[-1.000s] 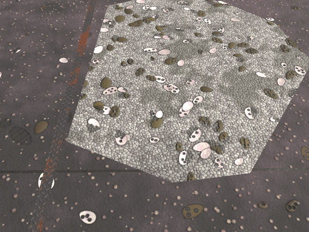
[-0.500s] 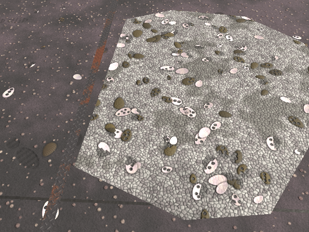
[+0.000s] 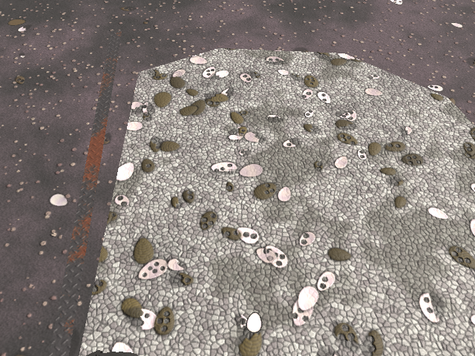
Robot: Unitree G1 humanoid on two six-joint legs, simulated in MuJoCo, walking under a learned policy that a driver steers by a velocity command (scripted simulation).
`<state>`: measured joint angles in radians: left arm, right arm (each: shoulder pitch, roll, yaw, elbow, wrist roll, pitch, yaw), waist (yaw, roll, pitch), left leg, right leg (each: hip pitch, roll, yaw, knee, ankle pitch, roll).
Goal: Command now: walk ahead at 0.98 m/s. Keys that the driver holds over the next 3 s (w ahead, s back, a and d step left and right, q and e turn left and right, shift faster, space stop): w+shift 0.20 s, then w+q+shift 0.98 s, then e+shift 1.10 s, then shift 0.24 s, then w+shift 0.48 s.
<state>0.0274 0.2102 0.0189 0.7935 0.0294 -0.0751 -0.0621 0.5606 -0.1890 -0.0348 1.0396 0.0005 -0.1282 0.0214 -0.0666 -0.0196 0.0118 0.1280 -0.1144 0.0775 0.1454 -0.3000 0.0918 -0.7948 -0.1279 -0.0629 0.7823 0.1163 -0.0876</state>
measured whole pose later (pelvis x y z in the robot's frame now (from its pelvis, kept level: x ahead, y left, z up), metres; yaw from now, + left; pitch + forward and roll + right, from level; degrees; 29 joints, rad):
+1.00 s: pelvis +0.95 +0.12 -0.01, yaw +35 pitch +3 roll -1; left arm -0.08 0.24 -0.04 0.58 0.04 -0.08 -0.02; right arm 0.49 -0.31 -0.09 0.88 0.00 -0.08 0.01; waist -0.16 0.00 0.03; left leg 0.11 -0.16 -0.30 0.33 -0.43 0.17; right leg -0.65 -0.05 0.06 0.53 0.01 0.01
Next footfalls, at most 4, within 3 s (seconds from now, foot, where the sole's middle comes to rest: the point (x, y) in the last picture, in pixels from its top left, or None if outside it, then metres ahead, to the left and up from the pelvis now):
0.14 right None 0.36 -0.08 -0.77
0.60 left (206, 264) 0.78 0.08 -0.77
1.04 right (191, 157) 1.25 0.13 -0.77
1.42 left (81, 150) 1.31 0.55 -0.77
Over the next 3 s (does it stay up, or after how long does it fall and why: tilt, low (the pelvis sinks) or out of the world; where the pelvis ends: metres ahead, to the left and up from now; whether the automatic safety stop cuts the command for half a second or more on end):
stays up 1.55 0.41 0.00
